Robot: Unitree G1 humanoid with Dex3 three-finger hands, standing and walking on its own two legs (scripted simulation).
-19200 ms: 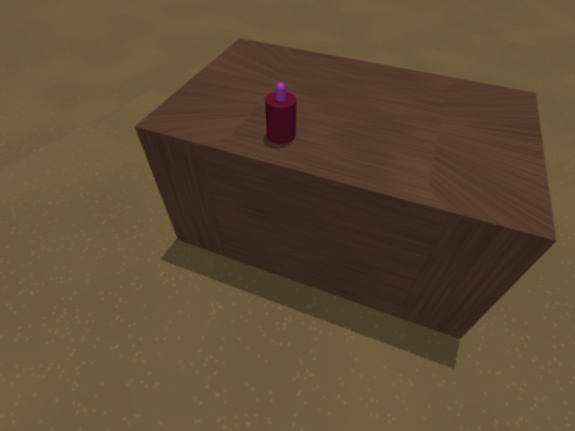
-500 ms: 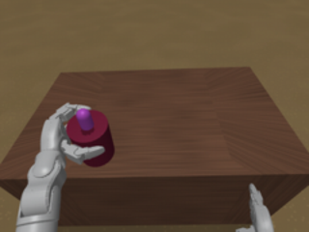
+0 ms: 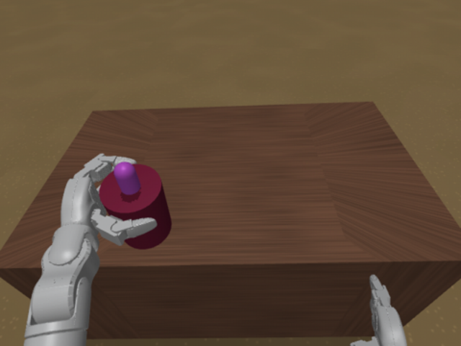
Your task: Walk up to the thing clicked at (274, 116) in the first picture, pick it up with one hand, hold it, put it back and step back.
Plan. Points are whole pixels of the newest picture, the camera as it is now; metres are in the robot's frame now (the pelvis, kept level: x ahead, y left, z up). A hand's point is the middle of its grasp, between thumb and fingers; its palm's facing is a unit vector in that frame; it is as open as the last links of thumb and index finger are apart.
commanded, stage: hold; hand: left
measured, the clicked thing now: (136, 200) +0.32 +0.15 +0.14
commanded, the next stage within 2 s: crouch in 0.54 s
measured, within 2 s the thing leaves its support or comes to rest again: neither
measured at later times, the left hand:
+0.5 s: hand (121, 203) +0.31 +0.17 +0.15, palm faces +0.12 -0.99 -0.06, open 11.9 cm
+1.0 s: hand (132, 202) +0.35 +0.17 +0.11, palm faces +0.13 -0.99 -0.04, open 11.9 cm
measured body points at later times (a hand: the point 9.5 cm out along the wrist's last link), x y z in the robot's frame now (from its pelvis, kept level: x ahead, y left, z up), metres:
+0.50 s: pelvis +0.00 +0.00 +0.00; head -0.02 -0.02 +0.45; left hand +0.30 +0.22 +0.15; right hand +0.17 -0.25 -0.07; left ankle +0.02 +0.14 -0.73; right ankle +0.01 -0.15 -0.73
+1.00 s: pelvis +0.00 +0.00 +0.00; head +0.00 -0.01 +0.45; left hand +0.33 +0.22 +0.11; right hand +0.16 -0.25 -0.07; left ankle +0.02 +0.14 -0.73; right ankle +0.01 -0.15 -0.73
